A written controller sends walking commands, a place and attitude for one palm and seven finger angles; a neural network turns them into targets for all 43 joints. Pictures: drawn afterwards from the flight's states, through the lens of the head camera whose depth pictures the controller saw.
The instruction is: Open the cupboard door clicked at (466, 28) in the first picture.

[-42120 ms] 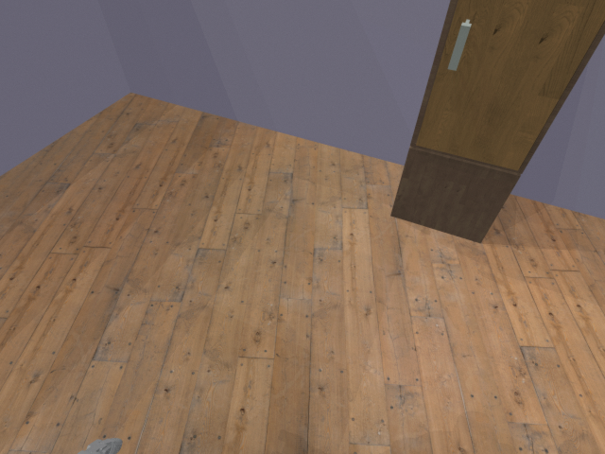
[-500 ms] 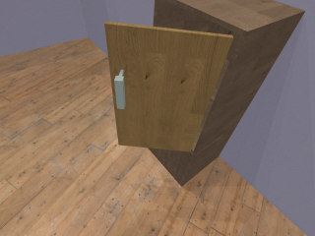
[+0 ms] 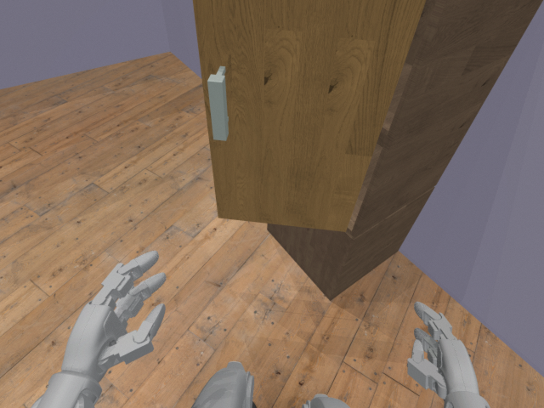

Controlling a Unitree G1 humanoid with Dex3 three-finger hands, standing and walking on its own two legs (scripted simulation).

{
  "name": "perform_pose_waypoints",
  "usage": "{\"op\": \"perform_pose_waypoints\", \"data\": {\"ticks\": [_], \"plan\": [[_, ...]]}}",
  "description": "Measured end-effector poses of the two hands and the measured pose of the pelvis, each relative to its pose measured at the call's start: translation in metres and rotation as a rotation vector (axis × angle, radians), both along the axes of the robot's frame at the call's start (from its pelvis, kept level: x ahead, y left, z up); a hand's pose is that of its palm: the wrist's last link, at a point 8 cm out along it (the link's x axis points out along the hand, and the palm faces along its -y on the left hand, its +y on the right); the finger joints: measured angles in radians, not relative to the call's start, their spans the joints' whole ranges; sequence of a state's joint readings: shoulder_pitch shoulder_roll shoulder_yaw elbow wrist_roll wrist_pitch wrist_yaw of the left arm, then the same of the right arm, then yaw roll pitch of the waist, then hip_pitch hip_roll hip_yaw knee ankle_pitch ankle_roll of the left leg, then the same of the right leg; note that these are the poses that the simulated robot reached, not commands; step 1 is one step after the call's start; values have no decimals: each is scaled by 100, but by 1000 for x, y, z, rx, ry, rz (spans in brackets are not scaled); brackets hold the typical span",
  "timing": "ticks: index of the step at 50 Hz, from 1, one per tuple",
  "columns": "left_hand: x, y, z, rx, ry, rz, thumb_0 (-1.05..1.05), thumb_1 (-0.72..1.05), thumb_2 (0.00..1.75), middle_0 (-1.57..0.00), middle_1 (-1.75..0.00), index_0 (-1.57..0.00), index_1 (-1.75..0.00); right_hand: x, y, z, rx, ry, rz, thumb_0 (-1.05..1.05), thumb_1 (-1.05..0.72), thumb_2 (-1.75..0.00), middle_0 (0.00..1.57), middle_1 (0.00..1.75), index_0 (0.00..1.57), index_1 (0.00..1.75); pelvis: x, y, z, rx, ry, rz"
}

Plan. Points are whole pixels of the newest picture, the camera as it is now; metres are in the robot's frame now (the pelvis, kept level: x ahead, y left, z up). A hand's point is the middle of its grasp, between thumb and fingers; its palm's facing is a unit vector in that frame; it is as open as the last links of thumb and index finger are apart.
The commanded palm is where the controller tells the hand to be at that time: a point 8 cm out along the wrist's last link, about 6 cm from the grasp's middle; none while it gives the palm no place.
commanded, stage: raise the hand with hooked fingers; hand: left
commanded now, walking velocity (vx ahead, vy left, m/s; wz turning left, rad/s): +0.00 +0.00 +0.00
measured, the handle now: (221, 103) +0.62 +0.15 +0.13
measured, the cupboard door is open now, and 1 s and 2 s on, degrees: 48 48 48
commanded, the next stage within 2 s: move the hooked fingers beside the handle in 1.72 s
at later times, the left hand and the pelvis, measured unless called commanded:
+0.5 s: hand (96, 288) +0.24 +0.24 +0.09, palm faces +0.00 -1.00 -0.05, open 11.4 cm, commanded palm +0.22 +0.30 +0.10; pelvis +0.01 +0.01 +0.02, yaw +1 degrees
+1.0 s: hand (68, 225) +0.30 +0.29 +0.13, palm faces +0.01 -1.00 -0.05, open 13.8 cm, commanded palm +0.28 +0.34 +0.14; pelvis +0.05 +0.03 +0.05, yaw +2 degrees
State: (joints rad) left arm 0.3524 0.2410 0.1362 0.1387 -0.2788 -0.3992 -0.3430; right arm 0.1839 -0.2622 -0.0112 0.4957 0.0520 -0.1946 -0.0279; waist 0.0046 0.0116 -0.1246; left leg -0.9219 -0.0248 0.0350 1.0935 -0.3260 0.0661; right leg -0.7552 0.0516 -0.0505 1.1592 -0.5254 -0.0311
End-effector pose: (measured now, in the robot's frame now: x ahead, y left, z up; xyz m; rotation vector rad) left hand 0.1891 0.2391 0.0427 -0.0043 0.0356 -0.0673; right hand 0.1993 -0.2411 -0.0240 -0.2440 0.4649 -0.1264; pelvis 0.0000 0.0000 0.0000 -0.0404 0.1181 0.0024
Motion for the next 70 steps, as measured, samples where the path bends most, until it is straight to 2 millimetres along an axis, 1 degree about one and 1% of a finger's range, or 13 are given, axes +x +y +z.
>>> {"op": "perform_pose_waypoints", "data": {"ticks": [3, 7, 10, 14, 18, 23, 29, 38, 44, 49, 54, 62, 70], "plan": [[-21, 12, -5, -2, 48, 88, 1, 58, 77, -22, -51, -22, -50, 1, 5, 1, -11, 3, 10, 1, -91, -90, 20, 30, 20, 30, 0, -3, -1, -14, -9, 10], [-31, 24, 18, 49, -32, 149, 1, 49, 73, -23, -56, -23, -56, -6, 14, -6, -32, 54, 53, 1, -91, -90, 20, 30, 20, 30, -1, -5, 2, -36, -7, 35], [-22, 28, 30, 70, -81, 116, 1, 42, 70, -23, -61, -23, -60, -14, 18, -15, -33, 107, 75, 1, -91, -90, 20, 30, 20, 30, -4, -6, 4, -46, 1, 52], [-1, 33, 31, 66, -32, 49, 1, 32, 66, -24, -67, -24, -66, -27, 20, -22, -19, 160, 60, 1, -90, -90, 20, 30, 21, 30, -5, -5, 8, -51, 4, 56], [15, 41, 35, 56, 11, 33, 1, 23, 62, -25, -73, -25, -72, -39, 18, -21, -9, 180, 18, 1, -90, -90, 20, 30, 21, 30, -1, -1, 14, -51, -3, 45], [26, 54, 50, 56, -23, 58, 1, 12, 57, -26, -80, -25, -80, -45, 15, -13, -19, 185, -20, 1, -90, -90, 20, 30, 21, 30, 9, 7, 21, -51, -10, 33], [38, 68, 54, 55, -21, 59, 0, -2, 51, -26, -89, -26, -89, -34, 16, -3, -48, 181, -18, 1, -90, -90, 20, 30, 20, 30, 20, 17, 27, -51, -10, 32], [59, 86, 70, 67, -45, 68, 0, -23, 42, -28, -103, -28, -102, 1, 35, 12, -53, 138, 33, 1, -90, -90, 20, 30, 20, 30, 34, 29, 35, -45, -7, 32], [75, 99, 83, 66, -45, 77, 0, -37, 36, -29, -112, -29, -111, 21, 48, 18, -34, 125, 58, 1, -90, -90, 20, 30, 20, 30, 42, 31, 41, -40, -11, 33], [89, 106, 92, 58, -40, 79, -1, -45, 33, -29, -117, -29, -116, 29, 51, 21, -26, 132, 64, 1, -90, -90, 20, 30, 21, 30, 47, 30, 47, -34, -18, 34], [101, 112, 103, 51, -44, 82, -1, -48, 31, -30, -119, -30, -118, 29, 45, 23, -27, 151, 53, 1, -90, -90, 20, 30, 21, 30, 51, 27, 52, -30, -24, 35], [119, 117, 114, 37, -42, 84, -1, -50, 31, -30, -120, -30, -120, 21, 24, 24, -45, 190, 18, 1, -90, -90, 20, 30, 21, 30, 55, 17, 57, -25, -32, 40], [129, 105, 115, 26, -29, 57, -1, -50, 30, -30, -120, -30, -120, 15, 4, 25, -43, 207, -11, 1, -90, -90, 20, 30, 20, 30, 60, 7, 60, -19, -26, 35]]}}
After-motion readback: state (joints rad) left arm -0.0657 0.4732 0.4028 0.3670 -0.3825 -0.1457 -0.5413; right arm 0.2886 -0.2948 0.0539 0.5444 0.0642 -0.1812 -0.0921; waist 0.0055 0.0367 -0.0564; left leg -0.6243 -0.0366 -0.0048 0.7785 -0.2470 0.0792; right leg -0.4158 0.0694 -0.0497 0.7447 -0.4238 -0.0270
